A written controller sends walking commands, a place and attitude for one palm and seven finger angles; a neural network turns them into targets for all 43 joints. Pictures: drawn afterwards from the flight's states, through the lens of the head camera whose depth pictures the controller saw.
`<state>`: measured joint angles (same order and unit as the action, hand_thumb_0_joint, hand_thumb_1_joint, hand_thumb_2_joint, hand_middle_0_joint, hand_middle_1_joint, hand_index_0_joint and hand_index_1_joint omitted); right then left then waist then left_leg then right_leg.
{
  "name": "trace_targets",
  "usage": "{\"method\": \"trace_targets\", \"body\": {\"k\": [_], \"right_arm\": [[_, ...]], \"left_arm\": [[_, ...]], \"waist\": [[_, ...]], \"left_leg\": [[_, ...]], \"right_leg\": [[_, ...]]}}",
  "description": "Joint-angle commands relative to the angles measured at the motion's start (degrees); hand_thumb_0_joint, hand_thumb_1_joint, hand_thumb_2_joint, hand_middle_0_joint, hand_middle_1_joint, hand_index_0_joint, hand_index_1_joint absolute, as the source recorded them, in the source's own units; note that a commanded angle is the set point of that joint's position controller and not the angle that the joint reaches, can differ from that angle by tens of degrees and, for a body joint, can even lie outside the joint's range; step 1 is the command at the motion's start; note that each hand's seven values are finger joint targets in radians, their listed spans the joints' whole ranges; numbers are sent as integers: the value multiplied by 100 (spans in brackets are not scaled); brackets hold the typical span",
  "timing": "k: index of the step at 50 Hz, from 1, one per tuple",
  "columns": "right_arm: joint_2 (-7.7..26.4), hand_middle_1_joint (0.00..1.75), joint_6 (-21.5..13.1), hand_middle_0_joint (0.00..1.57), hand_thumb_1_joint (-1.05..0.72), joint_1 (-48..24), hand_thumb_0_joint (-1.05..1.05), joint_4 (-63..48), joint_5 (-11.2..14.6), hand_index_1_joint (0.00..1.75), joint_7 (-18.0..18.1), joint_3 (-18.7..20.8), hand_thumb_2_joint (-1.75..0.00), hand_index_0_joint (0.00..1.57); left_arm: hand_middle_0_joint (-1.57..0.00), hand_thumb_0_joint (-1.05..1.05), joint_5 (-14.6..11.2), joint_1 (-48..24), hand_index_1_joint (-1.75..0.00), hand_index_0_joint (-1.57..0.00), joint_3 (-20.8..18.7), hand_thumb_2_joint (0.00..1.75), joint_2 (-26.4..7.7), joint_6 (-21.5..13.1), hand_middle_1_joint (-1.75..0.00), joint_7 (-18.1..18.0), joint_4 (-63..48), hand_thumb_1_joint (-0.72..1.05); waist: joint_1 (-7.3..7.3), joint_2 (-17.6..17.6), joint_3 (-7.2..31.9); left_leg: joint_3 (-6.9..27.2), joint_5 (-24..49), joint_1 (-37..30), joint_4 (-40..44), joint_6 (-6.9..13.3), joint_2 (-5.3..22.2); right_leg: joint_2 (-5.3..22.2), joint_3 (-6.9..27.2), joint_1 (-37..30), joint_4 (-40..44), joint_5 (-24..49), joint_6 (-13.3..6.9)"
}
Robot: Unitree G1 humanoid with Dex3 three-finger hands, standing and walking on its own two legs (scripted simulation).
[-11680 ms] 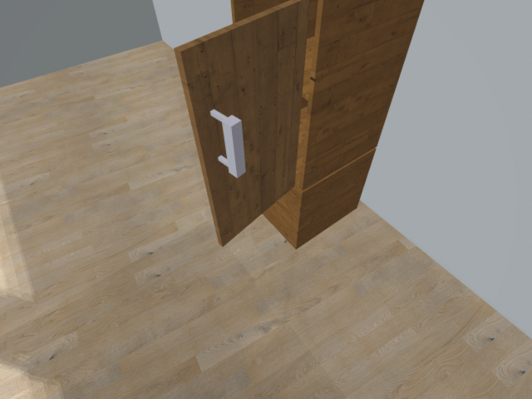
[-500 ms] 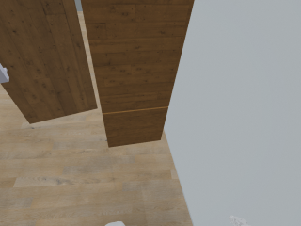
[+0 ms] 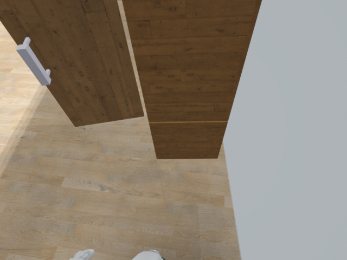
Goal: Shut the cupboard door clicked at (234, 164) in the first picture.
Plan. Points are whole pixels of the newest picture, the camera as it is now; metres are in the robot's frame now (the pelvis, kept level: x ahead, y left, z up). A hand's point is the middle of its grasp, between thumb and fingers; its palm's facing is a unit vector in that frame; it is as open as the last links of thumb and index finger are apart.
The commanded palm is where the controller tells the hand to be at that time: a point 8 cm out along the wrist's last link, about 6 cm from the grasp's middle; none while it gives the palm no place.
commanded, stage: turn to face it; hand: left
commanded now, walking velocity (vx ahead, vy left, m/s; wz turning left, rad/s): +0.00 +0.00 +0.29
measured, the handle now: (36, 61) +0.67 +0.49 +0.06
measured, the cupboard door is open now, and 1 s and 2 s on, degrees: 100 100 100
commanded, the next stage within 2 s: take the last steps up to it in 0.12 s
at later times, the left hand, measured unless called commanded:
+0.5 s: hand out of the picture -0.02 +0.22 -0.18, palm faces +0.23 -0.95 -0.21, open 7.3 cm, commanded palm none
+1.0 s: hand (101, 213) +0.25 +0.23 -0.15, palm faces +0.21 -0.96 -0.20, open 7.3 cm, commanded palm none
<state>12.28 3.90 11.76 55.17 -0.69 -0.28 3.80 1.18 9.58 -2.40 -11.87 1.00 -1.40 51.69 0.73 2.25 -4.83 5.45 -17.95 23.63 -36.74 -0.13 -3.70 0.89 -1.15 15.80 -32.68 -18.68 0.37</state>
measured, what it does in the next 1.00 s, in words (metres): walks ahead: left foot, then right foot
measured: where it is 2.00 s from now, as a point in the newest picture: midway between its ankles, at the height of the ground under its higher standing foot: (167, 255)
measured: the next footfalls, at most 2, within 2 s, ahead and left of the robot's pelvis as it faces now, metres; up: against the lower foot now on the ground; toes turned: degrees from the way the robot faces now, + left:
left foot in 0.42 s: +0.04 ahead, +0.10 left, +0.00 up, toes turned +13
right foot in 0.90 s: +0.25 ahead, -0.04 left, +0.00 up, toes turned +5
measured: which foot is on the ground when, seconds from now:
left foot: up 0.00-0.40, down 0.42-0.90, up 0.92-1.00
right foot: down 0.00-0.42, up 0.44-0.88, down 0.90-1.00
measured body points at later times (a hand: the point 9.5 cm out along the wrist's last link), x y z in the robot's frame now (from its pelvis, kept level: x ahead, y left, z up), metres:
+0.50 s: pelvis +0.03 +0.02 +0.00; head +0.05 +0.05 +0.45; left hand -0.03 +0.27 -0.16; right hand +0.19 -0.20 -0.12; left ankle +0.00 +0.09 -0.73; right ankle -0.02 -0.11 -0.68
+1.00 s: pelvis +0.16 +0.04 +0.00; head +0.20 +0.03 +0.45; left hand +0.23 +0.28 -0.13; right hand +0.12 -0.19 -0.16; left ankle +0.05 +0.11 -0.67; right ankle +0.21 -0.05 -0.73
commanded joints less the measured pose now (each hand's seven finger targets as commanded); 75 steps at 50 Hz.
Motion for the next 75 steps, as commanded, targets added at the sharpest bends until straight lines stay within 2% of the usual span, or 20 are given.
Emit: {"method": "trace_targets", "body": {"k": [1,4,11,16,19,21,22,25,39,43,44,45,46,49,53,62,64,66,68,75], "right_arm": [[614,30,-114,20,-90,-295,0,-560,-41,30,-14,222,-90,20],[485,30,-89,20,-90,-278,0,-366,-35,30,-36,141,-90,20],[234,30,-165,20,-90,-767,0,-325,26,30,-18,-23,-90,20],[368,30,-249,20,-90,-804,0,-355,-6,30,-55,-55,-90,20],[541,30,-354,20,-90,-174,0,-178,-42,30,-33,-39,-90,20],[1433,30,-412,20,-90,808,0,-7,-142,30,29,190,-90,20],[1445,30,-374,20,-90,974,0,27,-103,30,91,151,-90,20],[856,30,-519,20,-90,264,0,-205,-68,30,139,-30,-90,20],[499,30,-714,20,-90,1438,0,562,-85,30,171,-134,-90,20],[400,30,-715,20,-90,1420,0,697,-36,30,204,-176,-90,20],[346,30,-749,20,-90,1377,0,642,40,30,186,-170,-90,20],[213,30,-767,20,-90,1543,0,501,83,30,177,-157,-90,20],[420,30,-693,20,-90,1407,0,429,31,30,162,-90,-90,20],[101,30,-540,20,-90,770,0,429,-27,30,94,-87,-90,20],[-290,30,-391,20,-90,1031,0,524,-62,30,-33,-115,-90,20],[13,30,-440,20,-90,542,0,287,-14,30,27,-100,-90,20],[724,30,-521,20,-90,719,0,242,-14,30,119,3,-90,20],[949,30,-438,20,-90,554,0,197,-49,30,201,40,-90,20],[825,30,-410,20,-90,162,0,92,-57,30,303,-10,-90,20],[979,30,-293,20,-90,-235,0,-84,-72,30,347,128,-90,20]], "left_arm": [[-20,0,0,266,-30,-20,-275,90,-989,-155,-30,-126,-324,90],[-20,0,-42,374,-30,-20,-171,90,-752,-221,-30,-78,-250,90],[-20,0,36,1035,-30,-20,-225,90,-917,-236,-30,-77,124,90],[-20,0,48,1076,-30,-20,-273,90,-1096,-272,-30,12,313,90],[-20,0,-6,593,-30,-20,-292,90,-1126,-251,-30,108,273,90],[-20,0,-48,214,-30,-20,-174,90,-561,-229,-30,210,-75,90],[-20,0,-13,-215,-30,-20,-146,90,-638,-217,-30,188,-228,90],[-20,0,51,40,-30,-20,-163,90,-618,-171,-30,233,71,90],[-20,0,16,-635,-30,-20,-5,90,-201,-229,-30,235,-84,90],[-20,0,17,258,-30,-20,-110,90,-354,-317,-30,214,181,90],[-20,0,22,1056,-30,-20,-219,90,-687,-381,-30,170,398,90],[-20,0,36,1845,-30,-20,-366,90,-1215,-412,-30,111,607,90],[-20,0,-66,1850,-30,-20,-363,90,-1253,-371,-30,69,602,90],[-20,0,-61,798,-30,-20,-212,90,-535,-410,-30,-1,383,90],[-20,0,-25,633,-30,-20,-142,90,-302,-537,-30,44,474,90],[-20,0,-4,568,-30,-20,-147,90,-639,-313,-30,-32,667,90],[-20,0,-73,1037,-30,-20,-35,90,-272,-199,-30,-80,683,90],[-20,0,-64,1213,-30,-20,33,90,-136,-76,-30,-126,666,90],[-20,0,-46,1111,-30,-20,-11,90,-240,54,-30,-80,730,90],[-20,0,-24,1009,-30,-20,-173,90,-305,204,-30,22,466,90]], "waist": [[-96,-1343,482],[-71,-1346,449],[-374,-1377,707],[-364,-1383,432],[81,-971,329],[530,1618,553],[589,1053,350],[75,497,-57],[128,228,-140],[-360,-129,230],[-679,-618,747],[-841,-1718,1422],[-761,-1309,1313],[-334,-768,77],[-22,-939,144],[42,-913,467],[-26,480,1021],[-12,502,706],[-15,1243,576],[-14,389,1057]], "left_leg": [[-127,-1184,951,-2743,-162,255],[-423,-699,1059,-2871,-330,351],[-911,-816,342,-855,-326,261],[-1009,-655,-242,-62,-169,278],[-1066,6,-1783,1174,34,228],[1802,-270,-3131,2181,1114,2276],[1930,-159,-2724,2382,1580,2539],[1220,-320,-1694,2641,1281,1923],[174,2389,-2103,2367,1216,1578],[-201,2933,-1439,1042,782,1126],[-423,2492,-523,15,533,854],[-924,-234,783,-1587,175,67],[-638,-1707,926,-2775,122,255],[-304,-682,972,-2937,14,886],[-755,138,323,-1870,-188,898],[-1034,1763,-1321,965,-279,551],[232,4639,-2104,1034,362,1930],[340,3863,-1265,1574,941,2420],[446,4228,-1147,1711,1006,2381],[321,2132,-1243,1780,1138,2522]], "right_leg": [[2155,1547,-613,1630,2061,-975],[1559,534,-1186,1146,3955,-750],[1589,347,-1908,752,5088,-774],[1946,638,-1391,1090,2943,-828],[1646,189,-82,628,1168,-488],[324,-852,2079,-2199,-1448,96],[387,-256,2429,-3091,-1653,6],[638,117,2171,-3480,-553,-49],[351,-411,1317,-964,230,-56],[92,-469,-813,374,887,-236],[702,312,-2362,487,1295,-505],[2387,2376,-3706,972,1945,-1200],[3009,2705,-3130,1530,1977,-1606],[2291,1263,-1045,1881,1732,-1211],[1698,36,-303,2138,2086,-860],[1242,-351,-196,608,2979,-429],[570,-603,276,-123,240,99],[291,-325,-4,-1333,-1720,80],[328,-96,402,-2138,-1567,109],[211,92,667,-2330,-1175,79]]}}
